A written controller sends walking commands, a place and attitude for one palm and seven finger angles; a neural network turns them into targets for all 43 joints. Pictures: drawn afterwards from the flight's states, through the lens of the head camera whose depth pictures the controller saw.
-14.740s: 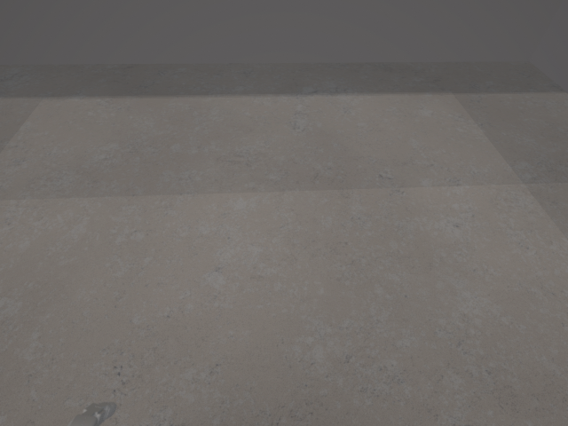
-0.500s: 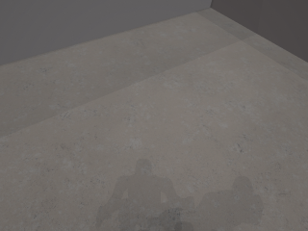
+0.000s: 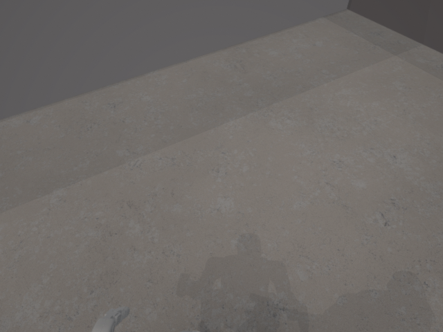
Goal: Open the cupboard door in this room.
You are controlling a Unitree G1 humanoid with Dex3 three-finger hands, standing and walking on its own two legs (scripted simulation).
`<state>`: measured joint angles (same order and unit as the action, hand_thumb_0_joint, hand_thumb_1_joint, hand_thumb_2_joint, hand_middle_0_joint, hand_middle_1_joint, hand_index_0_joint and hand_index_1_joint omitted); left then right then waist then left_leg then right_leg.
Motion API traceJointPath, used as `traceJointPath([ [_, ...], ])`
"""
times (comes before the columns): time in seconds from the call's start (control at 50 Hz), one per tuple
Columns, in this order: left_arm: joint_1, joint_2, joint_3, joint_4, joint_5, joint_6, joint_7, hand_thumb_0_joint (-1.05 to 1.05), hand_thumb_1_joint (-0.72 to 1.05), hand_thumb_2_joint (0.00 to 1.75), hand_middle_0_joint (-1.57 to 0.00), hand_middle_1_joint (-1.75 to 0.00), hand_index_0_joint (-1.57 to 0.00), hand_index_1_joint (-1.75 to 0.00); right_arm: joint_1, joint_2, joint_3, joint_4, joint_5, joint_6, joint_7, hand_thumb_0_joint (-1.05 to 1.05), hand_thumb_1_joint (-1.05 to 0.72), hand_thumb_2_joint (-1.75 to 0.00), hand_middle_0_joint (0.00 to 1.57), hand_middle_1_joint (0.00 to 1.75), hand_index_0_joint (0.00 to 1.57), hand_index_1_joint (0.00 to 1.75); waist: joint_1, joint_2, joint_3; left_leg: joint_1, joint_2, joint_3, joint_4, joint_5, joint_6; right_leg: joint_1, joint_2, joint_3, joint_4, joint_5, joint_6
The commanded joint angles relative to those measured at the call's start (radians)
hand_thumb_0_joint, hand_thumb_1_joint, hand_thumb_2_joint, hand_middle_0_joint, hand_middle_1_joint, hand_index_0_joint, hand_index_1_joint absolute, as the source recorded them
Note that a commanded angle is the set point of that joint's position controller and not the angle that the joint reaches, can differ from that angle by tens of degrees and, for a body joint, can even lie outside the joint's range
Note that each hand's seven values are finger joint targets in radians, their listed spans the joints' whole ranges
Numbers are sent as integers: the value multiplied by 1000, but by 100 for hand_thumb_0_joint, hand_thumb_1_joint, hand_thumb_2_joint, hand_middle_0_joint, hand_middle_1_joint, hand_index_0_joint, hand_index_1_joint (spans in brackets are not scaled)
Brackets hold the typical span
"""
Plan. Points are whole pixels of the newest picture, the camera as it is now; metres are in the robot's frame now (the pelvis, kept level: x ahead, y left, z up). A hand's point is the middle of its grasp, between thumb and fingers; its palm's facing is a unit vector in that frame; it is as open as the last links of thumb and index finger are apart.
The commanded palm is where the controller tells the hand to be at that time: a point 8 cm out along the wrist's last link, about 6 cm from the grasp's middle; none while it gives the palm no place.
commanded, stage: turn or walk to find it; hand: left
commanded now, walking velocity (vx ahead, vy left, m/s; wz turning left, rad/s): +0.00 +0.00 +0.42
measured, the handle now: out of the picture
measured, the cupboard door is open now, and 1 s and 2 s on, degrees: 0 0 0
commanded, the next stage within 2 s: none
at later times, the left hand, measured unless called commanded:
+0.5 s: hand out of the picture -0.07 +0.23 -0.18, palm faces +0.30 -0.92 -0.24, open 7.4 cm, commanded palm none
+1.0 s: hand out of the picture -0.02 +0.23 -0.14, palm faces +0.41 -0.87 -0.26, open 7.4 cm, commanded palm none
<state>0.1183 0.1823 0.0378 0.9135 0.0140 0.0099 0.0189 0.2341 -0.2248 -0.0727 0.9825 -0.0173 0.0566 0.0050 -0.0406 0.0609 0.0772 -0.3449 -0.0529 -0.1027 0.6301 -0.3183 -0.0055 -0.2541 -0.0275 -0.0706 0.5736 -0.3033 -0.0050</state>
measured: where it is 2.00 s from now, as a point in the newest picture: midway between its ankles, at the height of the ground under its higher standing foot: outside the picture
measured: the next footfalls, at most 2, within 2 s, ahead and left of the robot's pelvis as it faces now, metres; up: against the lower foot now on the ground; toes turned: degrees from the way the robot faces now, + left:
left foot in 0.46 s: -0.03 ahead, +0.14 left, +0.00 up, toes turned +18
right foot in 1.02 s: +0.02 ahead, -0.09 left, +0.00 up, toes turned +24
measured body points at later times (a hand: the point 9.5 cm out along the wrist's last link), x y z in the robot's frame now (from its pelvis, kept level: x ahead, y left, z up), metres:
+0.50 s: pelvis -0.04 +0.03 -0.01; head -0.01 +0.06 +0.44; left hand -0.08 +0.28 -0.17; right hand +0.12 -0.20 -0.14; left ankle -0.07 +0.13 -0.73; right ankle +0.00 -0.10 -0.72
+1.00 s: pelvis -0.06 +0.00 +0.01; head -0.02 +0.00 +0.45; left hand -0.05 +0.28 -0.12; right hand +0.07 -0.21 -0.15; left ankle -0.07 +0.12 -0.73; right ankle -0.02 -0.11 -0.72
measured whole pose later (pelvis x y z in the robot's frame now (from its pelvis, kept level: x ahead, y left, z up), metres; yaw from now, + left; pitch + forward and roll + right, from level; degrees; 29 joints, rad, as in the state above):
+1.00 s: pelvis -0.06 +0.00 +0.01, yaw +26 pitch +0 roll +1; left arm 0.10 0.20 0.05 0.92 0.00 0.03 0.02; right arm 0.25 -0.20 -0.06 0.98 -0.03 0.05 0.00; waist -0.05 0.02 0.06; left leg -0.30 -0.08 -0.11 0.48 -0.18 0.02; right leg -0.29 -0.03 -0.02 0.64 -0.36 0.06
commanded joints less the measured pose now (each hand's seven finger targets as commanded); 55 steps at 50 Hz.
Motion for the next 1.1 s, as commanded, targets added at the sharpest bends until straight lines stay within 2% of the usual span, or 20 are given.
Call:
traceJointPath([
  [0.0,67,215,58,-58,2,-17,23,0,90,90,-20,-30,-20,-30,-26,-109,-38,-85,-7,-5,-3,0,-90,-90,20,30,20,30,51,-300,-58,-211,40,-26,507,-188,-16,34,-389,303,-339,96,-145],
  [0.04,-5,171,41,-79,0,-12,18,0,90,90,-20,-30,-20,-30,16,-97,-41,-50,-8,5,7,0,-90,-90,20,30,20,30,7,-211,0,-207,58,10,595,-85,-28,-14,-301,179,-321,77,-93],
  [0.08,23,151,36,-76,0,-24,16,0,90,90,-20,-30,-20,-30,44,-82,-33,-32,-8,4,10,0,-90,-90,20,30,20,30,11,-220,-23,-216,61,39,609,-23,-48,50,-262,91,-293,199,-79],
  [0.3,179,220,57,-4,17,-17,14,0,90,90,-20,-30,-20,-30,-100,-55,-3,-64,6,-10,6,0,-90,-90,20,30,20,30,93,-249,-77,-102,87,146,222,-152,-62,184,-337,36,-201,458,-142],
  [0.34,180,231,61,7,18,-14,12,0,90,90,-20,-30,-20,-30,-102,-54,0,-69,11,-18,5,0,-90,-90,20,30,20,30,96,-268,-99,-56,80,165,130,-160,-52,200,-345,32,-167,502,-142],
  [0.4,144,236,62,9,10,-6,9,0,90,90,-20,-30,-20,-30,-30,-68,0,-54,10,-31,3,0,-90,-90,20,30,20,30,45,-236,-133,109,70,193,-108,28,-36,130,-321,-37,-69,437,-76],
  [0.42,139,217,60,4,1,0,8,0,90,90,-20,-30,-20,-30,8,-102,-6,-45,8,-41,4,0,-90,-90,20,30,20,30,16,-146,-158,234,102,153,-233,165,-21,46,-288,-79,35,345,-26],
  [0.44,150,161,50,-16,-6,8,4,0,90,90,-20,-30,-20,-30,33,-194,-27,-50,1,-50,2,0,-90,-90,20,30,20,30,3,124,-175,368,305,-124,-298,378,54,-170,-163,-129,228,15,48],
  [0.46,95,114,27,-49,-2,18,5,0,90,90,-20,-30,-20,-30,75,-264,-42,-41,0,-43,-8,0,-90,-90,20,30,20,30,-23,257,-137,339,455,-269,-313,661,157,-291,-90,-74,383,-357,81],
  [0.48,76,140,34,-49,2,26,7,0,90,90,-20,-30,-20,-30,70,-255,-38,-35,-4,-36,-10,0,-90,-90,20,30,20,30,-22,145,-125,273,473,-204,-296,584,201,-259,-106,-6,475,-333,62],
  [0.5,45,131,38,-32,6,36,10,0,90,90,-20,-30,-20,-30,34,-217,-28,-37,-7,-43,-21,0,-90,-90,20,30,20,30,-16,210,-85,204,397,-187,-329,524,168,-268,-110,38,495,-273,65],
  [0.58,92,147,45,15,6,30,-9,0,90,90,-20,-30,-20,-30,-68,-171,-8,-75,-1,-50,-28,0,-90,-90,20,30,20,30,40,85,-58,213,285,-93,-326,461,131,-291,-86,47,569,-84,81],
  [0.82,-13,121,33,-47,-3,22,3,0,90,90,-20,-30,-20,-30,38,-167,-29,-66,-8,-47,-24,0,-90,-90,20,30,20,30,-6,69,-118,277,289,-241,-290,493,191,-250,-44,70,347,-152,93],
  [0.94,77,118,32,-33,-12,8,7,0,90,90,-20,-30,-20,-30,-7,-162,-35,-77,-7,-37,-18,0,-90,-90,20,30,20,30,43,77,-141,108,227,-272,-230,440,155,23,8,44,-5,-26,64],
  [0.96,115,123,36,-23,-12,1,10,0,90,90,-20,-30,-20,-30,-16,-152,-33,-79,-3,-36,-17,0,-90,-90,20,30,20,30,64,46,-158,47,195,-254,-195,372,122,126,-5,41,-143,75,61],
  [0.98,144,169,44,-19,-5,-8,15,0,90,90,-20,-30,-20,-30,-7,-114,-29,-84,6,-37,-12,0,-90,-90,20,30,20,30,74,-52,-169,-86,134,-204,-124,204,69,270,-98,122,-245,101,40],
  [1.0,163,252,62,-23,11,-15,21,0,90,90,-20,-30,-20,-30,-4,-57,-21,-104,11,-39,-7,0,-90,-90,20,30,20,30,88,-320,-167,-249,-7,-23,77,-85,-5,338,-340,368,-302,98,-52],
  [1.02,145,271,60,-42,7,-10,20,0,90,90,-20,-30,-20,-30,-36,-94,-34,-115,1,-30,-10,0,-90,-90,20,30,20,30,95,-313,-118,-239,-20,14,291,-260,-18,170,-463,440,-326,146,-147],
  [1.04,87,236,60,-57,3,-7,26,0,90,90,-20,-30,-20,-30,-34,-112,-42,-108,-4,-16,-7,0,-90,-90,20,30,20,30,68,-227,-76,-217,17,-13,422,-220,-15,68,-440,365,-340,87,-173],
  [1.08,-6,189,48,-76,0,-9,22,0,90,90,-20,-30,-20,-30,14,-96,-43,-57,-9,4,2,0,-90,-90,20,30,20,30,18,-200,-6,-208,42,5,562,-117,-24,-17,-327,243,-336,27,-122],
])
